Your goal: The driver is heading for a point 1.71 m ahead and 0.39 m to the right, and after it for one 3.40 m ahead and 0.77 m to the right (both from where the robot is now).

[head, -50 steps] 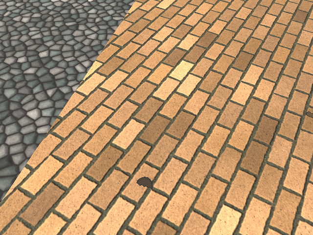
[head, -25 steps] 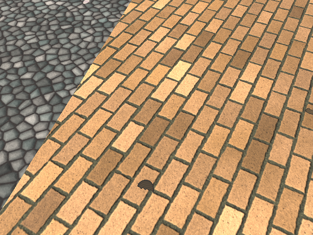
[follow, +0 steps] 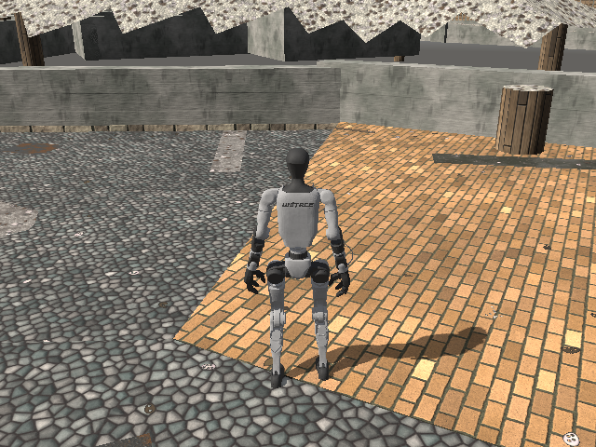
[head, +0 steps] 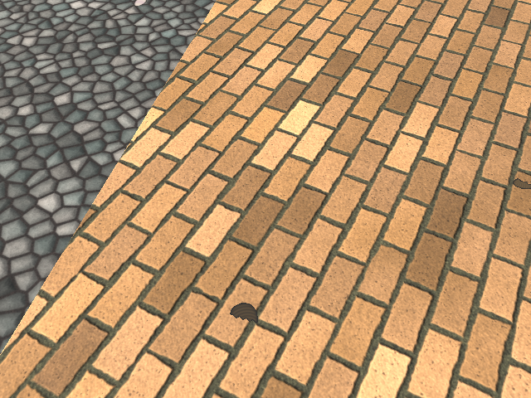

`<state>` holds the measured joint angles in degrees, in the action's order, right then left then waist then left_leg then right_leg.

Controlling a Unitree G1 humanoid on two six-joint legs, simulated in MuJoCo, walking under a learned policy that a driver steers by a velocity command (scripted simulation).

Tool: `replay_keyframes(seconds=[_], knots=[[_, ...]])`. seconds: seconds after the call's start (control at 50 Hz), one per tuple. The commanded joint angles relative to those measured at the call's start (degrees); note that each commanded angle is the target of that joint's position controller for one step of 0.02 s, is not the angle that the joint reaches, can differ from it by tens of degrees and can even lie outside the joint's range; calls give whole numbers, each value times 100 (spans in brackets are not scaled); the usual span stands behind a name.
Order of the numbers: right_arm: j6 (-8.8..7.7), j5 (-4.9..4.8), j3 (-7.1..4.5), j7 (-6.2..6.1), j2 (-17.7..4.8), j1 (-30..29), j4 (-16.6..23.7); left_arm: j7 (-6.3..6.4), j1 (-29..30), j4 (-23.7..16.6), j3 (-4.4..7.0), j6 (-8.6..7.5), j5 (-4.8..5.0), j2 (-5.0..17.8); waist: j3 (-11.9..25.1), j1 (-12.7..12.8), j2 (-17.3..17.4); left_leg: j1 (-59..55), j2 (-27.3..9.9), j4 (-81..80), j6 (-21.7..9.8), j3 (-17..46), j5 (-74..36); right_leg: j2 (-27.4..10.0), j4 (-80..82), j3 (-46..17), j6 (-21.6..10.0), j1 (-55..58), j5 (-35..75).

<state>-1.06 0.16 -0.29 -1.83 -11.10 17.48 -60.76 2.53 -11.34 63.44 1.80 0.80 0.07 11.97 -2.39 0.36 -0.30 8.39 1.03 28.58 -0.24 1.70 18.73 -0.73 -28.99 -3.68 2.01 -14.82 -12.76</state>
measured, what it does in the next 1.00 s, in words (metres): shifts its weight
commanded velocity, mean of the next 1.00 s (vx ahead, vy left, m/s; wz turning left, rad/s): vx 0.06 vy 0.00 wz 0.00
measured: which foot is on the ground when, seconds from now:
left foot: down 0.00-0.98, up 1.00-1.00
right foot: down 0.00-1.00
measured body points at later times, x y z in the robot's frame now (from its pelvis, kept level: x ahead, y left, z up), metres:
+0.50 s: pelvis +0.00 +0.00 +0.00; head +0.01 +0.00 +0.45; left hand +0.02 +0.24 -0.16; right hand -0.02 -0.23 -0.16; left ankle -0.04 +0.12 -0.74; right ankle +0.03 -0.14 -0.74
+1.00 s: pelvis +0.05 -0.03 -0.01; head +0.06 -0.05 +0.44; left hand +0.06 +0.22 -0.15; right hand +0.00 -0.28 -0.17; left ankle -0.04 +0.11 -0.72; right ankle +0.04 -0.12 -0.74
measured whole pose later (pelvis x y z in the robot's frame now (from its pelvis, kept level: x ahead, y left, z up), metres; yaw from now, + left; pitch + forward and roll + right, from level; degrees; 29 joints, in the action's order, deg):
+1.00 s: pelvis +0.05 -0.03 -0.01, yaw +0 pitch +0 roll +0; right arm -2.8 -2.0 -2.0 -1.7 -12.3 25.5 -60.9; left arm 0.1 -18.1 62.1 2.3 -5.7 1.4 11.0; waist 0.3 0.0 2.6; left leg 10.7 -1.5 41.1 -1.4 3.4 26.0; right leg 1.6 -33.9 3.1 -3.0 -14.5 -18.8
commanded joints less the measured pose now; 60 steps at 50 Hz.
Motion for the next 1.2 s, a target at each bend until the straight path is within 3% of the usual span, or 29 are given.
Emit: replay_keyframes(seconds=[0.02, 0.72, 0.74, 0.76, 0.8, 0.84, 0.86, 0.88, 0.9, 0.94, 0.96, 0.98, 1.0, 1.02, 1.04, 1.06, 1.1, 1.12, 1.2], knots=[[-31, -3, -84, -17, -533, 399, 68, 19, -169, -118, 75, -35, 1, 564, -94, -2, 38, 706, -140, -678, -70, 82, -643, -20, 329, 63, -179, 438, 738], [-33, -26, -52, -40, -311, 852, -85, 39, -546, -77, 0, -46, 20, 372, -179, -23, 39, 750, -124, -643, -45, 4, -648, 20, 298, 70, -207, 342, 730], [-25, -24, -40, -46, -251, 968, -148, 40, -647, -21, -20, -42, 14, 292, -42, -26, 72, 701, -86, -707, -66, -31, -71, 98, 287, 156, -210, 407, 183], [-7, -55, -69, -62, -323, 1004, -161, 46, -660, -9, -13, -35, 36, 297, -137, -40, 153, 787, -65, -765, -153, 7, 802, 248, 143, 300, -232, 277, -661], [-2, -117, -160, -98, -603, 966, -44, 42, -562, -89, 20, -92, 65, 358, -549, -114, 438, 1036, -372, -1041, -507, 525, 2508, 416, -287, 484, -336, -400, -2066], [-100, -187, -275, -86, -924, 1225, -24, -41, -248, -290, -25, -294, 95, 140, -834, -279, 997, 811, -1261, -1691, -1016, 1759, 3173, 388, -1190, 689, -352, -1088, -1468], [-148, -203, -338, -76, -1061, 1147, 20, -92, -135, -372, -34, -403, 110, 113, -1001, -286, 1137, 890, -1722, -1916, -1273, 2340, 3076, 154, -1637, 579, -416, -1247, -1130], [-192, -183, -340, -62, -1024, 980, 96, -145, -140, -419, -28, -498, 141, 121, -1098, -191, 1086, 936, -1888, -1956, -1368, 2501, 2797, -3, -1733, 485, -517, -1331, -1157], [-224, -187, -325, -35, -947, 768, 176, -189, -250, -429, -27, -576, 178, 108, -1134, -50, 1051, 956, -1821, -1831, -1283, 2303, 2400, -70, -1351, 485, -618, -1169, -1314], [-210, -245, -300, 17, -846, 378, 325, -229, -1104, -106, 54, -655, 201, 160, -862, 374, 758, 1449, -1155, -1147, -855, 1313, 1552, 201, 52, 731, -653, 485, -791], [-242, -229, -280, 28, -783, 223, 422, -236, -1714, 101, 155, -656, 155, 370, -598, 570, 315, 1814, -741, -219, -651, 781, 596, 40, 322, 254, -657, 1330, -479], [-330, -200, -191, 33, -449, 110, 580, -233, -2574, 227, 334, -667, 151, 972, -204, 831, -1139, 2655, -28, 1868, -281, -200, 136, -1056, 1276, -1657, -1132, 2205, -1174], [-456, -236, -140, 28, -236, 127, 749, -315, -2999, 237, 346, -739, 79, 1259, 69, 812, -1844, 3479, 275, 3389, -247, 45, 1168, -2115, 2093, -3948, -1795, 2494, -1610], [-527, -306, -193, 67, -459, 106, 762, -315, -2319, 74, 199, -806, 33, 831, -313, 426, -907, 3846, -150, 4268, -383, 462, 925, -2235, 2038, -3804, -1778, 2126, -1656], [-573, -315, -199, 130, -486, 71, 748, -330, -1811, -124, 129, -829, 50, 594, -504, 261, -552, 3932, -405, 4426, -512, 488, 331, -1960, 2011, -2957, -1590, 1852, -1425], [-606, -258, -234, 147, -515, 46, 721, -358, -1490, -245, 95, -816, 52, 563, -498, 141, -345, 3869, -601, 4191, -562, 383, -178, -1675, 2081, -2265, -1406, 1718, -1010], [-592, -181, -368, 189, -742, -173, 749, -358, -1525, -264, -9, -730, 26, 293, -444, 120, -401, 3601, -788, 3646, -499, 136, -692, -1211, 2129, -1173, -1124, 1658, 311], [-558, -181, -367, 226, -639, -211, 749, -329, -1726, -221, -27, -689, 6, 271, -370, 140, -479, 3536, -785, 3501, -431, -1, -809, -1096, 2111, -876, -1099, 1691, 832], [-478, -148, -256, 269, -315, -1232, 1162, -178, -1926, -288, 2, -596, -39, 614, -534, 268, -312, 3694, -743, 2223, -127, -240, -1335, -1079, 2273, -435, -1240, 1460, 1522]])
